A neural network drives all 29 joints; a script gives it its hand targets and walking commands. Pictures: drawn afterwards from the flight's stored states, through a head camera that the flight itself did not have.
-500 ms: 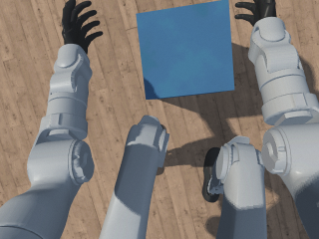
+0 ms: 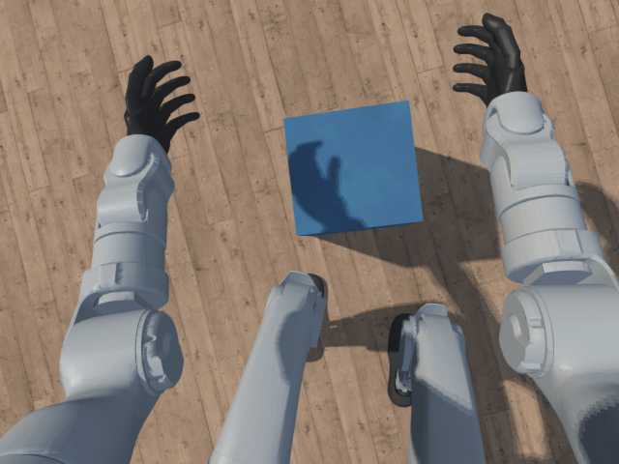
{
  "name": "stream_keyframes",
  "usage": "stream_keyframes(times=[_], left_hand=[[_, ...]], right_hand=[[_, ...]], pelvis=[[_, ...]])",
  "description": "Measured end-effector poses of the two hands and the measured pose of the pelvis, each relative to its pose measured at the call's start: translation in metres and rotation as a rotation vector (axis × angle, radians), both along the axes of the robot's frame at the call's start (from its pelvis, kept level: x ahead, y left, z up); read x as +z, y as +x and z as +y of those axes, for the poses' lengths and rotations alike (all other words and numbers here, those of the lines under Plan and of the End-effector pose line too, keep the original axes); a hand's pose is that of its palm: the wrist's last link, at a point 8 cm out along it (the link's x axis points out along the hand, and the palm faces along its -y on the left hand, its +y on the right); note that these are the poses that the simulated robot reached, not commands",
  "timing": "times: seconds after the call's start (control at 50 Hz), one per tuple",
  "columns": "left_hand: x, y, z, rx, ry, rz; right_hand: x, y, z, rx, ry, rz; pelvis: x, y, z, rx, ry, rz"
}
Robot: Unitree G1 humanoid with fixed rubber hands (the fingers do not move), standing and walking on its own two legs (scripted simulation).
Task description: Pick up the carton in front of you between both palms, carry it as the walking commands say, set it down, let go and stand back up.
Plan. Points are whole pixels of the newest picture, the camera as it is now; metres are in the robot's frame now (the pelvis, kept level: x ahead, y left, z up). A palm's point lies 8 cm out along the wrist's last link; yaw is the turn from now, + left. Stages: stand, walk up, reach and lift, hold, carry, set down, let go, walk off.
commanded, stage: set down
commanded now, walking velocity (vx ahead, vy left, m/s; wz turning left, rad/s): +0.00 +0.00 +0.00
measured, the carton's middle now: (351, 180) +0.46 +0.06 -0.43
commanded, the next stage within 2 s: let go in 0.18 s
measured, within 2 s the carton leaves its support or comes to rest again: neither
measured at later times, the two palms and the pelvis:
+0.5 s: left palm (81, 155) +0.38 +0.28 +0.02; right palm (604, 158) +0.44 -0.13 +0.02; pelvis +0.05 +0.01 +0.13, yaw -1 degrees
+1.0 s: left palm out of the picture +0.26 +0.23 +0.15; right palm out of the picture +0.32 -0.22 +0.13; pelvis +0.11 -0.01 +0.21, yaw +2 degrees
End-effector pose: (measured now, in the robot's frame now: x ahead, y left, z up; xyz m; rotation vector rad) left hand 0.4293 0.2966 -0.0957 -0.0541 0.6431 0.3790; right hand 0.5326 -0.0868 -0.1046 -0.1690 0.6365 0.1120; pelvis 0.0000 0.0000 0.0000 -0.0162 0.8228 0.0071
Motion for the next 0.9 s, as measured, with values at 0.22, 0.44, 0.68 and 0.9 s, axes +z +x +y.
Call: stream_keyframes(times=[0.22, 0.44, 0.68, 0.9], left_hand=[[0.057, 0.004, -0.004, -0.013, 0.004, -0.004], [0.105, -0.033, -0.014, -0.207, 0.051, 0.121], [0.17, -0.099, -0.02, -0.293, 0.06, 0.172], [0.224, -0.153, -0.056, -0.261, 0.047, 0.164]], right_hand=[[0.064, 0.002, -0.004, 0.005, -0.009, -0.009], [0.109, -0.063, -0.033, -0.113, -0.078, 0.057], [0.168, -0.133, -0.067, -0.132, -0.104, 0.091], [0.219, -0.184, -0.11, -0.106, -0.095, 0.086]], pelvis=[[0.054, 0.015, -0.001, 0.0, -0.001, -0.027], [0.118, 0.039, 0.008, -0.006, -0.01, -0.119], [0.171, 0.074, 0.015, 0.006, -0.002, -0.336], [0.204, 0.103, 0.001, 0.023, 0.024, -0.538]])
